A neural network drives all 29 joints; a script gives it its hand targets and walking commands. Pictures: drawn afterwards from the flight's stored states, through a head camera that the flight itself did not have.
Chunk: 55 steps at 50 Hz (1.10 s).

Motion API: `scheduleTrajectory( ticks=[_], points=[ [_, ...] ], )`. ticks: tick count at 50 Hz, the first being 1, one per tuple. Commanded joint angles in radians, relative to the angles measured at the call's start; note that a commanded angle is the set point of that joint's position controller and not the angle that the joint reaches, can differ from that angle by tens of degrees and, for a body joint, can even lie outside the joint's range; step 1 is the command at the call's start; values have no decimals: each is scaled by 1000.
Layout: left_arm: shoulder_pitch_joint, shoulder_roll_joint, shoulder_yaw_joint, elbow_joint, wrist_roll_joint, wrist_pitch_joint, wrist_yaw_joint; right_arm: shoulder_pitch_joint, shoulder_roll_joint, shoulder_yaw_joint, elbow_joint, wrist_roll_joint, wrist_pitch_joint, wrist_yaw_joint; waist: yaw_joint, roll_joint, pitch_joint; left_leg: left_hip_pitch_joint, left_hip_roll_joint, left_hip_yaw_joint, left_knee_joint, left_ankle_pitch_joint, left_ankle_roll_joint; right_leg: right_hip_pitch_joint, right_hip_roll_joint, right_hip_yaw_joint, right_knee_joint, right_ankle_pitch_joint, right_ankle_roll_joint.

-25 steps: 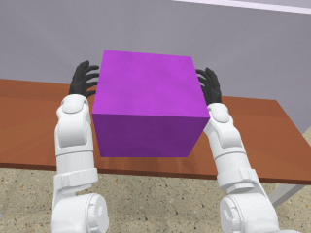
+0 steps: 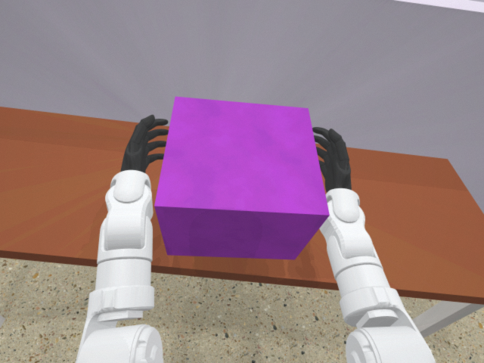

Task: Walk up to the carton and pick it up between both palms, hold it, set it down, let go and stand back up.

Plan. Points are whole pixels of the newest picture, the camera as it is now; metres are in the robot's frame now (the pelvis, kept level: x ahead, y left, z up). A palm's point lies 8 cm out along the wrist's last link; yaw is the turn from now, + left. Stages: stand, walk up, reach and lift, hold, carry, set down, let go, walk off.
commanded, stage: set down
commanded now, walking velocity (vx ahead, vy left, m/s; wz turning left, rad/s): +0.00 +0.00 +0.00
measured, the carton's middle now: (237, 181) +0.38 -0.02 +0.11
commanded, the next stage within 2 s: none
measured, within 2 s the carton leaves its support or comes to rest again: neither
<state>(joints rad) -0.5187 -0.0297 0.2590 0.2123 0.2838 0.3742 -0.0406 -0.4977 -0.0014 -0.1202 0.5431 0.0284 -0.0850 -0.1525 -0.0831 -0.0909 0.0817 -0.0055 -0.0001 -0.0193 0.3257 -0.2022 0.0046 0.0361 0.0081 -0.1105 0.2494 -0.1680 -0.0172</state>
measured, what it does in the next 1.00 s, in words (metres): stands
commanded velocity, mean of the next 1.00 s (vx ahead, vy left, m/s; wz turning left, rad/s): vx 0.00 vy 0.00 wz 0.00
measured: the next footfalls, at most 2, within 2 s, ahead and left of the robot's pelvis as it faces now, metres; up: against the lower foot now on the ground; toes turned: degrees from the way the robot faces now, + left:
none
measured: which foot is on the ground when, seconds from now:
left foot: down 0.00-1.00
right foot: down 0.00-1.00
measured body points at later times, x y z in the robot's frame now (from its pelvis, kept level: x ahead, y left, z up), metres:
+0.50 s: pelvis +0.00 +0.01 +0.00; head +0.00 +0.05 +0.45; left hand +0.41 +0.14 +0.12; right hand +0.36 -0.18 +0.12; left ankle -0.01 +0.11 -0.75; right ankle -0.01 -0.10 -0.75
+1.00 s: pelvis +0.01 +0.01 +0.00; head +0.02 +0.02 +0.45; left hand +0.43 +0.14 +0.09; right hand +0.38 -0.18 +0.10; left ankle -0.01 +0.11 -0.75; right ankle -0.01 -0.10 -0.75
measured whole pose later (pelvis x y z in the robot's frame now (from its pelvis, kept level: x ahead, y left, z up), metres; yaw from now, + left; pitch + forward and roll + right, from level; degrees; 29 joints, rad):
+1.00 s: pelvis +0.01 +0.01 +0.00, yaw -2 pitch +0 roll +0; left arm -0.65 -0.02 0.37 0.68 0.28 0.14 -0.04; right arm -0.58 0.04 -0.30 0.77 -0.16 -0.15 -0.12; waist -0.05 -0.04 0.01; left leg -0.11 0.00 0.03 0.29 -0.18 0.01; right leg -0.10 0.00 -0.08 0.24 -0.15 -0.01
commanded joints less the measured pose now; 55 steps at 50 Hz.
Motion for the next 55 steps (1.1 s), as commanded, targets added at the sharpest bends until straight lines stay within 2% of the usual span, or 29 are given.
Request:
scheduleTrajectory(
  ticks=[1,5,8,12,17,25,27,33,37,41,43,49,55],
  points=[
    [-458,-402,-353,1,-14,0,-153,-621,398,356,-177,-16,-26,84,16,82,-322,-1,-35,50,-48,270,-27,224,-17,16,42,424,70],
    [-509,-438,-358,-19,-25,-22,-147,-652,409,331,-173,-22,-48,99,18,115,-359,50,-22,45,-29,361,-48,166,1,1,32,382,52],
    [-529,-472,-393,12,-45,-47,-134,-658,400,284,-142,-56,-67,109,-3,127,-390,120,-4,41,-2,443,-72,74,18,-16,10,318,37],
    [-555,-490,-396,76,-49,-77,-120,-672,397,233,-96,-104,-88,125,-4,119,-407,145,6,49,1,425,-75,5,28,-25,-14,219,25],
    [-582,-522,-405,129,-65,-114,-100,-698,409,195,-62,-134,-115,142,1,110,-464,156,14,49,4,432,-79,-24,34,-30,-18,195,21],
    [-598,-512,-346,217,-34,-157,-83,-698,425,161,25,-155,-125,160,34,126,-471,123,12,71,0,418,-74,-6,28,-16,-7,233,29],
    [-592,-492,-302,265,-15,-161,-90,-696,429,146,58,-166,-117,160,44,112,-433,77,6,81,-16,363,-60,27,19,-5,-6,244,35],
    [-617,-478,-254,302,-7,-205,-101,-684,483,160,85,-181,-119,155,50,94,-467,-23,-10,96,-38,322,-41,127,-3,18,31,411,59],
    [-657,-484,-261,301,-28,-252,-104,-685,532,191,59,-192,-128,148,43,65,-568,-79,-17,99,-37,331,-32,198,-15,35,68,560,81],
    [-686,-490,-275,316,-47,-290,-103,-690,563,215,37,-199,-131,142,36,54,-642,-102,-18,98,-38,335,-31,233,-20,43,89,631,90],
    [-686,-488,-266,335,-46,-302,-105,-675,564,217,54,-206,-127,140,36,54,-635,-107,-17,95,-42,333,-30,235,-22,45,89,637,91],
    [-642,-480,-207,411,-11,-295,-115,-624,525,141,148,-227,-106,145,25,77,-490,-66,-6,89,-53,328,-35,156,-7,29,58,527,76],
    [-643,-501,-210,395,-7,-304,-101,-618,510,73,182,-247,-128,162,21,123,-496,38,13,90,-16,447,-63,27,18,7,32,417,51]
  ],
)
